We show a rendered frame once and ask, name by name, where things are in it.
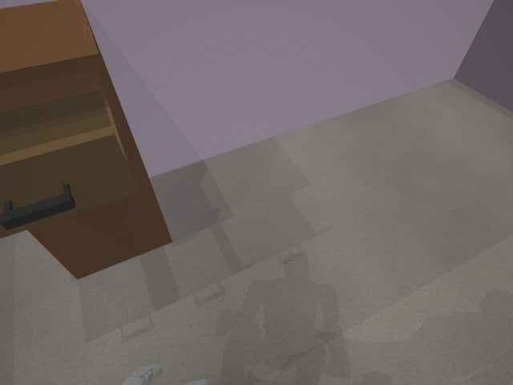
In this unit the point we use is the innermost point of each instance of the drawer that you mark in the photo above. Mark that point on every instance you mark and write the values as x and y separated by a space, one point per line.
72 139

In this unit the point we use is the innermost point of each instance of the cabinet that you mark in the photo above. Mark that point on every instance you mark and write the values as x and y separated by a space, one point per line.
48 50

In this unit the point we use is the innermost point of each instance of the robot left hand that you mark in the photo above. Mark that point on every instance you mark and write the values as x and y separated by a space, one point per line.
144 375

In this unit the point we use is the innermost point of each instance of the handle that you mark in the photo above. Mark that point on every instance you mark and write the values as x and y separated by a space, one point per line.
14 218

